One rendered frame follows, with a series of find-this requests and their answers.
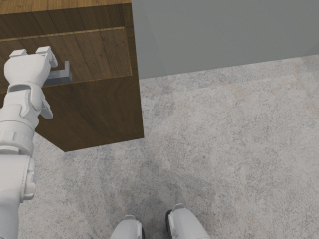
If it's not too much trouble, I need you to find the cabinet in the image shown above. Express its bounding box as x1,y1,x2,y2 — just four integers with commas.
0,0,145,152

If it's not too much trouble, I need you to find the left robot forearm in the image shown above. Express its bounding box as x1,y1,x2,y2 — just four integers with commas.
0,81,43,158

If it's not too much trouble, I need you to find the right robot shin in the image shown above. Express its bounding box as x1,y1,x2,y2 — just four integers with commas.
172,203,185,239

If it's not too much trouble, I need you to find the drawer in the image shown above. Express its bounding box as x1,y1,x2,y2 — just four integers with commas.
0,26,131,93

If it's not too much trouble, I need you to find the robot left upper arm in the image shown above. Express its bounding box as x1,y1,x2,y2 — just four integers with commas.
0,154,38,239

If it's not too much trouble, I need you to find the robot left hand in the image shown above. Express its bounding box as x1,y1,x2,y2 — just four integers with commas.
4,46,58,120

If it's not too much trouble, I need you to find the robot left thigh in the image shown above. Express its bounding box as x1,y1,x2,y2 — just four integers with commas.
110,219,142,239

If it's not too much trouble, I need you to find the handle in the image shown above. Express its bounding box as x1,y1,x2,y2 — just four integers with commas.
43,61,73,86

